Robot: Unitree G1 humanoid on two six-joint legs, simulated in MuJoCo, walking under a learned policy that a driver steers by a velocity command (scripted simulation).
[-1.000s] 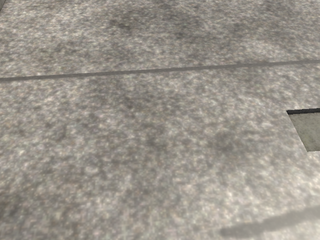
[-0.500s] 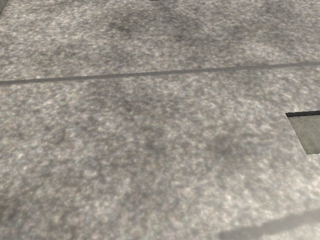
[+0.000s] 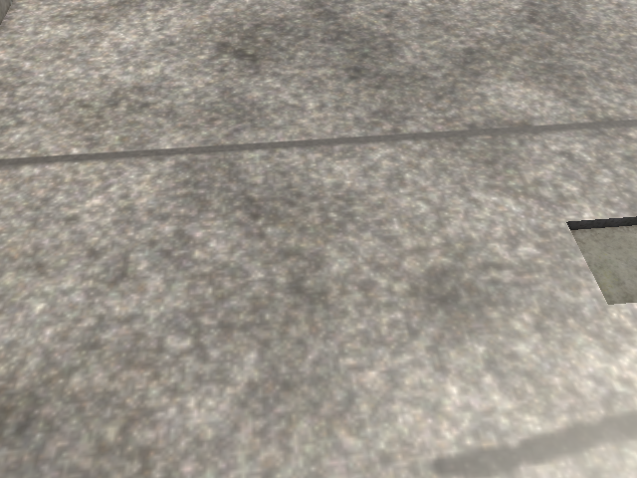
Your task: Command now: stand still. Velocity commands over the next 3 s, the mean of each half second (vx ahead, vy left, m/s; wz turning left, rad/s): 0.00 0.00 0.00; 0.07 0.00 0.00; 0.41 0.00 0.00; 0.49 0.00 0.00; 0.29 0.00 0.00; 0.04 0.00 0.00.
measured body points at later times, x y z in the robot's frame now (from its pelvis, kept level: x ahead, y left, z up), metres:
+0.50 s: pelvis +0.00 +0.00 +0.00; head +0.01 +0.00 +0.45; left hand -0.01 +0.23 -0.16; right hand +0.00 -0.23 -0.16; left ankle +0.00 +0.14 -0.74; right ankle -0.03 -0.11 -0.73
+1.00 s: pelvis +0.03 +0.01 -0.01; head +0.03 +0.02 +0.44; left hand -0.02 +0.25 -0.16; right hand +0.02 -0.22 -0.16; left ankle +0.00 +0.12 -0.72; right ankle -0.03 -0.11 -0.73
